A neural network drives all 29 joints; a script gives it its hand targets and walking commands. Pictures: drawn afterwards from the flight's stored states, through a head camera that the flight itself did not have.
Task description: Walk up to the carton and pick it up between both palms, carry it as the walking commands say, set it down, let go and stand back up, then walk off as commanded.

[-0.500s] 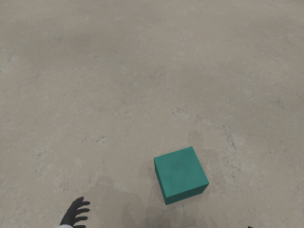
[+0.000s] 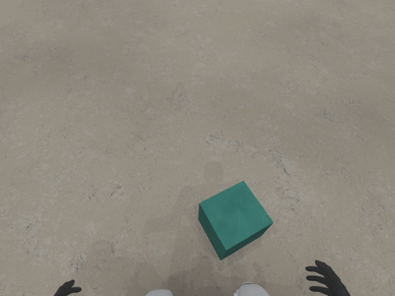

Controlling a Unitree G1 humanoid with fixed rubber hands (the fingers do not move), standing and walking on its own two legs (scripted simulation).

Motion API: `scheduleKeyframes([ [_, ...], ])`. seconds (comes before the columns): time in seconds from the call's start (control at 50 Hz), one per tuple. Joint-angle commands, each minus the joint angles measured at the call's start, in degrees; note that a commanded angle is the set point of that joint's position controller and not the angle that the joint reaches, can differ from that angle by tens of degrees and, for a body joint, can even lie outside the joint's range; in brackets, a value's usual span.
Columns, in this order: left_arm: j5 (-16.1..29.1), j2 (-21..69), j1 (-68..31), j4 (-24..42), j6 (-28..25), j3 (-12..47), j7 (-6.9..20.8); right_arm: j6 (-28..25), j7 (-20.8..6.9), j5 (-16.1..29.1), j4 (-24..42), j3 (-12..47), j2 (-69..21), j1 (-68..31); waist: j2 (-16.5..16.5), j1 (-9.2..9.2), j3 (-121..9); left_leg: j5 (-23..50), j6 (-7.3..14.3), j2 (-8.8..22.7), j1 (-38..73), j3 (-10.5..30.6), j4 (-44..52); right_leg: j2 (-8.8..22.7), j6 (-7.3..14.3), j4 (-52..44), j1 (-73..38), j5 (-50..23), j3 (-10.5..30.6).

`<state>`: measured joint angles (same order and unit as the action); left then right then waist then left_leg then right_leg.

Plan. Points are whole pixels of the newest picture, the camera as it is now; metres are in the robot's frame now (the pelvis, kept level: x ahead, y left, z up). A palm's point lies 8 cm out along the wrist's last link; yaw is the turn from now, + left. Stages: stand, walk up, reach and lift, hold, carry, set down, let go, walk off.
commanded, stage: walk off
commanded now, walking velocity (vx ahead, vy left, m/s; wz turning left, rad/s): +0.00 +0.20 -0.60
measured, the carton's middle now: (232, 220) +0.47 -0.12 -0.65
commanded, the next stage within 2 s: stand in 0.26 s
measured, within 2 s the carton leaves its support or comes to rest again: neither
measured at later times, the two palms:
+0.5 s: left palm (81, 243) +0.21 +0.29 -0.08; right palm out of the picture -0.01 -0.18 -0.12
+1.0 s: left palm (37, 271) +0.15 +0.38 -0.12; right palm out of the picture +0.05 -0.11 -0.10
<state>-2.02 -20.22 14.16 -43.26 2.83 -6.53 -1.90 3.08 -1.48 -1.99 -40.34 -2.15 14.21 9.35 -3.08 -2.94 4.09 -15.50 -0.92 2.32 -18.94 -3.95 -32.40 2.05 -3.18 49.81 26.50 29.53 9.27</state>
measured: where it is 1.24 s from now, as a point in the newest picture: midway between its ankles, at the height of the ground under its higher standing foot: outside the picture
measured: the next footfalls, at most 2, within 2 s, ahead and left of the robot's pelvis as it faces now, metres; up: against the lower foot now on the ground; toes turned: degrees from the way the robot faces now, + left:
right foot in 0.32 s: +0.01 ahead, -0.02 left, +0.00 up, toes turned -17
left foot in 0.64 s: +0.10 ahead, +0.24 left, +0.00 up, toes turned -9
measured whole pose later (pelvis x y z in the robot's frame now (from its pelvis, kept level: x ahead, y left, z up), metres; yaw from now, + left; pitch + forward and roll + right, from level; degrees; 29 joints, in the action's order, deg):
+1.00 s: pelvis +0.04 +0.14 +0.01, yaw -15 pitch -1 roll +0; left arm -1.0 -14.0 13.1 -55.8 0.6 -1.9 -0.3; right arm -0.3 0.4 -0.8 -50.3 -1.2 12.3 12.8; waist -0.9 0.1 2.0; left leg -12.7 0.7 1.5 -10.2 -5.6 -23.7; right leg 4.5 -4.4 20.6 6.7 13.0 -0.6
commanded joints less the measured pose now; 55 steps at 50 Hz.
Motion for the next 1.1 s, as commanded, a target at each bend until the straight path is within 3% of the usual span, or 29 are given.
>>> scheduleKeyframes([
  [0.0,0.45,-4.25,-1.49,4.20,0.09,-0.76,0.22,-0.76,0.37,0.10,2.84,-1.08,7.86,2.27,15.03,2.55,-4.19,2.07,6.64,14.85,3.92,9.64,17.95,-2.21,2.76,19.89,7.68,0.57,-5.39],
  [0.02,0.27,-4.36,-0.08,3.17,0.19,-0.91,0.91,-0.93,0.85,0.08,3.06,-0.80,6.98,0.49,14.94,1.51,-4.36,6.52,5.95,12.62,5.56,6.21,16.28,-1.90,2.26,21.27,7.59,-2.45,-6.68],
  [0.06,0.16,-3.42,1.95,1.57,0.22,-0.62,1.67,-1.23,1.85,-0.04,2.97,-0.67,5.54,1.05,14.26,1.86,-4.85,14.99,7.44,11.04,8.18,2.25,13.63,-1.85,0.57,20.82,6.76,-4.22,-9.65],
  [0.14,0.41,0.14,-3.70,3.32,0.41,0.80,2.08,-1.22,2.79,-0.30,1.29,-0.59,5.46,5.74,14.24,4.73,-4.26,15.95,10.68,13.52,13.18,2.46,12.52,-0.95,0.68,9.29,6.21,-2.10,-12.82],
  [0.22,0.92,2.46,-5.22,4.26,0.14,1.89,2.13,-1.13,2.73,-0.52,-0.45,-0.87,6.89,8.24,13.38,5.23,-6.60,27.33,11.77,15.36,13.83,0.66,8.45,-1.88,2.84,-4.99,-3.25,0.60,-15.52],
  [0.26,0.89,3.15,-4.25,4.09,-0.52,2.19,1.95,-1.11,2.70,0.03,-1.43,-1.06,7.56,8.83,10.50,3.67,-7.07,28.89,10.34,15.08,11.48,-0.71,4.97,-2.30,4.05,-15.00,-9.60,-5.37,-15.87],
  [0.28,0.70,3.09,-2.14,3.65,-1.24,2.27,1.87,-1.11,2.86,0.61,-1.86,-1.45,8.23,8.73,8.57,1.80,-7.13,27.27,7.80,14.70,7.57,-2.09,2.45,-1.67,4.49,-24.50,-16.40,-14.31,-14.68],
  [0.3,-0.19,-0.07,1.47,3.08,-2.05,1.52,1.62,-1.36,3.00,1.16,-1.89,-1.44,7.46,9.35,3.49,-0.58,-9.21,20.79,3.46,12.89,-1.78,-4.09,-3.53,4.45,5.10,-31.54,-28.68,-19.99,-6.54],
  [0.32,0.12,-8.16,2.11,4.52,-2.15,-0.53,1.26,-1.68,2.68,1.69,1.91,-0.30,3.74,8.38,-15.78,-1.59,-9.83,-11.64,-2.10,2.70,-16.70,-8.65,-15.65,25.93,12.82,-32.32,-34.29,-40.50,18.37],
  [0.34,0.80,-6.71,5.44,2.04,-1.68,-0.34,0.52,-0.65,2.83,0.92,1.22,-1.23,6.98,4.31,-9.03,-3.37,-9.05,-18.56,-2.66,3.70,-14.13,0.50,-23.92,27.33,19.01,-30.59,-27.38,-51.92,14.22],
  [0.36,0.88,-3.24,2.70,2.31,-1.77,0.95,0.17,-0.03,2.40,1.19,0.68,-1.13,6.50,4.20,-6.11,-1.51,-6.75,-15.87,-3.65,3.54,-12.46,1.99,-27.14,23.98,19.01,-30.61,-24.09,-50.99,9.09],
  [0.38,0.74,-0.88,-2.20,2.92,-1.84,2.12,0.18,0.07,2.02,1.47,-0.32,-1.06,5.65,4.11,-4.27,0.46,-4.46,-12.13,-4.20,4.18,-11.56,2.80,-26.13,19.78,16.29,-32.17,-21.44,-46.38,4.03],
  [0.4,0.93,0.14,-5.74,3.52,-2.08,2.72,0.07,0.06,1.90,1.35,-1.16,-1.35,5.85,4.88,-5.29,2.00,-3.08,-8.55,-4.66,4.19,-10.67,2.42,-23.84,16.07,13.54,-32.66,-20.43,-45.41,0.09],
  [0.44,0.59,1.09,-7.97,3.59,-2.61,3.45,0.43,0.17,1.32,1.19,-3.42,-1.39,5.18,8.37,-6.13,3.00,-4.54,-4.88,-5.78,2.33,-6.01,0.60,-18.93,11.26,10.93,-31.61,-19.87,-47.49,-5.57],
  [0.48,0.38,0.15,-6.15,2.12,-2.87,3.32,0.86,0.08,0.74,1.28,-3.52,-0.83,3.12,7.87,-5.55,2.19,-5.36,-4.13,-5.79,1.15,-2.19,-0.71,-12.29,9.67,9.78,-30.11,-19.47,-45.09,-7.73],
  [0.54,0.17,-1.64,-4.76,0.44,-2.49,2.75,1.49,0.01,0.60,1.20,-2.73,-0.60,2.48,5.97,-7.78,0.88,-4.36,-4.65,-5.32,-0.24,0.78,-2.23,-4.93,9.45,9.80,-29.72,-17.40,-34.75,-6.08],
  [0.58,0.56,-1.94,-5.94,-0.07,-2.08,2.61,1.92,-0.58,1.02,0.97,-3.48,-0.72,2.62,7.75,-6.43,2.54,-3.99,3.11,-4.23,-0.77,6.95,-3.16,4.81,8.61,8.16,-28.19,-13.59,-27.62,-5.70],
  [0.6,0.82,-1.16,-5.81,-0.36,-2.09,2.83,2.12,-1.25,1.36,0.41,-4.25,-0.81,3.08,9.22,-4.06,3.47,-4.41,8.59,-3.87,0.54,12.54,-2.42,10.18,7.79,6.56,-27.70,-10.57,-23.72,-5.56],
  [0.62,0.77,0.80,-4.79,-0.75,-2.19,3.17,2.21,-2.34,1.54,-0.14,-4.67,-1.07,5.13,11.36,-0.29,3.95,-5.69,15.54,-3.14,5.74,18.40,2.42,11.07,6.11,4.83,-25.53,-6.95,-18.74,-6.09],
  [0.64,1.32,4.58,-2.29,-0.54,-2.13,4.05,2.24,-3.17,1.70,-0.01,-3.85,-1.67,9.77,9.65,11.44,2.02,-5.65,22.91,-0.35,13.78,16.80,9.57,11.67,1.83,2.14,-22.34,-5.15,-10.52,-9.37],
  [0.66,1.40,4.36,-3.87,-1.22,-1.52,4.27,1.99,-3.25,1.67,0.57,-4.34,-1.88,10.41,9.23,16.13,4.08,-5.78,17.46,4.04,16.21,8.47,12.81,15.06,0.54,1.38,-21.40,-10.89,-6.73,-10.38],
  [0.68,1.22,3.53,-4.02,-1.90,-1.10,4.18,2.15,-3.26,1.55,0.51,-3.86,-1.12,8.19,5.93,14.45,2.98,-3.35,10.52,4.44,14.52,6.24,12.63,16.65,0.47,1.30,-22.54,-12.98,-9.12,-9.75],
  [0.7,0.93,3.07,-4.06,-2.58,-1.08,4.05,2.46,-3.13,1.57,0.73,-3.43,-0.71,6.92,3.79,13.27,2.72,-2.66,6.91,3.35,12.35,6.06,10.82,16.84,0.40,1.15,-24.80,-14.06,-13.43,-10.06],
  [0.76,0.43,1.55,-2.66,-4.66,-1.89,3.66,2.90,-3.42,2.00,1.40,-3.81,-0.72,6.65,4.29,12.21,3.04,-3.78,6.67,0.95,8.72,7.91,7.66,16.67,2.26,0.22,-27.83,-16.89,-20.01,-9.97],
  [0.9,1.00,1.85,-0.40,-9.43,-2.63,3.81,1.69,-3.87,2.09,1.16,-6.65,-0.82,5.72,5.11,5.98,3.41,-3.49,10.75,1.72,7.15,11.59,5.57,14.97,3.62,-0.62,-30.73,-16.59,-22.19,-10.15],
  [1.08,1.27,1.61,1.02,-14.68,-3.21,3.99,0.71,-3.94,2.24,1.20,-12.11,-0.64,5.09,5.83,3.23,3.59,-2.74,13.24,1.76,5.32,11.70,3.88,13.25,4.69,0.33,-32.17,-17.71,-24.46,-9.24],
])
